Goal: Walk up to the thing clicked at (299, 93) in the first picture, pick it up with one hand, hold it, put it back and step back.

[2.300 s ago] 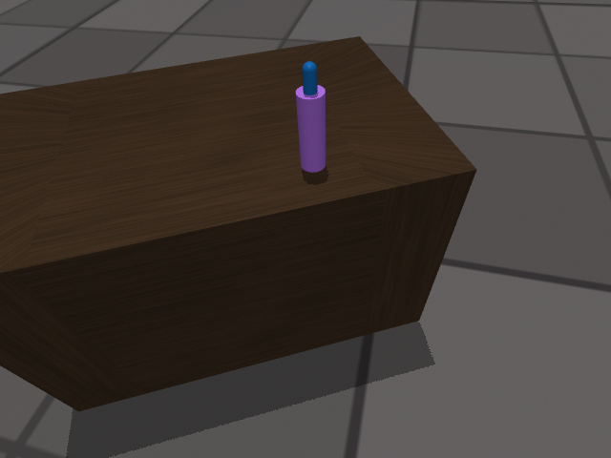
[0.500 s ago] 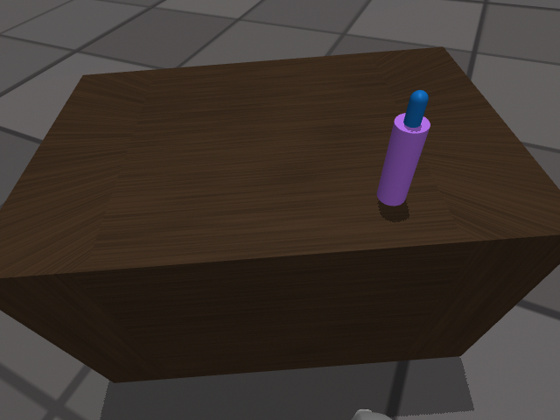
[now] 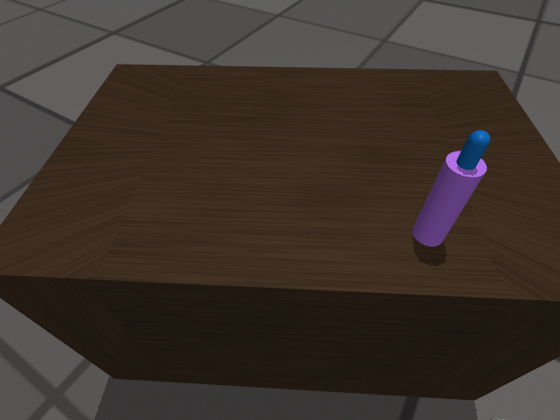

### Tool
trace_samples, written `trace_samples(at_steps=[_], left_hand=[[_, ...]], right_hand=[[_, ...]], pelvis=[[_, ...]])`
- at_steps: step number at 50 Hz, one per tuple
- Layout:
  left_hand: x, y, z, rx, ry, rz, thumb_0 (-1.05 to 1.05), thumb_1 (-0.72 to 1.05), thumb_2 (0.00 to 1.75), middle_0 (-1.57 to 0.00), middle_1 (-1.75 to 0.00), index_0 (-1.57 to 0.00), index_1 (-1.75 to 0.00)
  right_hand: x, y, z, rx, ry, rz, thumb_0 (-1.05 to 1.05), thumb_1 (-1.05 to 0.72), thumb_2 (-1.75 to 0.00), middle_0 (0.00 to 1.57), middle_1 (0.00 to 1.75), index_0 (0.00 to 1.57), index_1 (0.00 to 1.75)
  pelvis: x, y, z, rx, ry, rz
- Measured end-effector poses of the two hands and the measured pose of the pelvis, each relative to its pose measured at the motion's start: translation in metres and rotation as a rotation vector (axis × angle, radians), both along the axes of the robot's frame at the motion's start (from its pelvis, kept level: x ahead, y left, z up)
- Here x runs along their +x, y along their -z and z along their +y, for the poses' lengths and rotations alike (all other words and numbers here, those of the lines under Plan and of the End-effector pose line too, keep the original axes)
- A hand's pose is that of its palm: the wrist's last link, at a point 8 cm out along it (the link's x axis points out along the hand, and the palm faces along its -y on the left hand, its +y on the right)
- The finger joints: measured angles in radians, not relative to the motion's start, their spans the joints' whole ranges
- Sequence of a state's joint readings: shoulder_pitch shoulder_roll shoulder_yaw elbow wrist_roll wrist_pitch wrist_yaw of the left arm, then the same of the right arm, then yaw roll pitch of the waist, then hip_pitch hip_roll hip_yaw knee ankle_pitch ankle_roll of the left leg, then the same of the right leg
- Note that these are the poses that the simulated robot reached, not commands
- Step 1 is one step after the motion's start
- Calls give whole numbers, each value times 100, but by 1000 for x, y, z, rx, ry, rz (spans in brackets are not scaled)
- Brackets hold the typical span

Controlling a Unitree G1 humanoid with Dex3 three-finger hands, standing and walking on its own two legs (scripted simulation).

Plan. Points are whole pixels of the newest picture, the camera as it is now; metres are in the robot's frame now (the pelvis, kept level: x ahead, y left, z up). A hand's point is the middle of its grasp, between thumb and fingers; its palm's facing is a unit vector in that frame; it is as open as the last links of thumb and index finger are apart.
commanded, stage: walk up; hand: right
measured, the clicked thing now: (451, 191) +0.46 -0.23 +0.05
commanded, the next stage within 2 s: stand in 0.98 s
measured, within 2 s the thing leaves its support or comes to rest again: neither
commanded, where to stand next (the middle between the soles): +0.03 -0.01 m, yaw -2 degrees
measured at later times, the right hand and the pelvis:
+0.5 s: hand out of the picture +0.10 -0.25 -0.14, palm faces -0.05 +0.94 -0.33, open 7.4 cm; pelvis +0.00 +0.00 +0.02, yaw +1 degrees
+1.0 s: hand out of the picture +0.07 -0.26 -0.14, palm faces -0.05 +0.94 -0.34, open 7.4 cm; pelvis +0.00 -0.01 +0.02, yaw +1 degrees
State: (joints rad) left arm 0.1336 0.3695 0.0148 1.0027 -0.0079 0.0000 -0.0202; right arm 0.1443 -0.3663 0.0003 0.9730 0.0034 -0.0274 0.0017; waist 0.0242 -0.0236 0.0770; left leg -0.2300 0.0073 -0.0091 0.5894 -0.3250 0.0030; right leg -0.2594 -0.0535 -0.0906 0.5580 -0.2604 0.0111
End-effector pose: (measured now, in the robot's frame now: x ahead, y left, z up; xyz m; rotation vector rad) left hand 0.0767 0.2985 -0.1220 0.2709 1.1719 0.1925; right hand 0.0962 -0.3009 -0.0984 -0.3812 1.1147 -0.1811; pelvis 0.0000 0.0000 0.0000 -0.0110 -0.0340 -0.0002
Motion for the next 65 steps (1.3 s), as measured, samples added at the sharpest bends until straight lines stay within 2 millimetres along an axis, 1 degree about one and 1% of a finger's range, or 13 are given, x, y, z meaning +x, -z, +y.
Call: trace_samples(at_steps=[6, 12, 16, 22, 33, 41, 48, 65], left_hand=[[5, -7, 4, 9, -16, 3, 1, 90, 90, -21, -30, -20, -30], [6, -15, 4, 17, -24, 10, 0, 90, 90, -21, -30, -20, -30], [3, -19, 3, 19, -29, 17, 0, 90, 90, -21, -30, -20, -30], [-3, -20, -1, 18, -39, 34, 0, 90, 90, -21, -30, -20, -30], [-15, -17, -10, 6, -50, 60, 0, 90, 90, -21, -30, -20, -30], [-17, -15, -14, -1, -51, 66, 0, 90, 90, -21, -30, -20, -30], [-14, -15, -15, -1, -55, 60, 0, 90, 90, -21, -30, -20, -30], [-3, -24, -15, 33, -11, 48, 0, 90, 90, -21, -30, -20, -30]], right_hand=[[16, -2, 7, 18, -4, -7, 1, -90, -90, 21, 30, 20, 30], [21, -3, 12, 41, -5, -4, 1, -90, -90, 21, 30, 20, 30], [18, -1, 12, 52, -3, 12, 1, -90, -90, 21, 30, 20, 30], [6, 2, 9, 57, 11, 46, 1, -91, -90, 21, 30, 20, 30], [-18, 4, -1, 48, 41, 98, 1, -91, -90, 20, 30, 20, 30], [-28, 5, -5, 43, 50, 122, 1, -91, -90, 20, 30, 20, 30], [-28, 5, -5, 43, 49, 126, 1, -91, -90, 20, 30, 20, 30], [-13, 8, -4, 69, 42, 95, 1, -91, -90, 20, 30, 20, 30]], pelvis=[[3, -6, 1, 1, -5, -7], [3, -11, 1, 5, -7, -10], [2, -14, 0, 7, -9, -9], [1, -16, -3, 8, -11, -9], [-3, -17, -8, 6, -14, -7], [-4, -17, -11, 4, -16, -1], [-2, -17, -12, 4, -20, 3], [6, -18, -15, 12, -8, -2]])
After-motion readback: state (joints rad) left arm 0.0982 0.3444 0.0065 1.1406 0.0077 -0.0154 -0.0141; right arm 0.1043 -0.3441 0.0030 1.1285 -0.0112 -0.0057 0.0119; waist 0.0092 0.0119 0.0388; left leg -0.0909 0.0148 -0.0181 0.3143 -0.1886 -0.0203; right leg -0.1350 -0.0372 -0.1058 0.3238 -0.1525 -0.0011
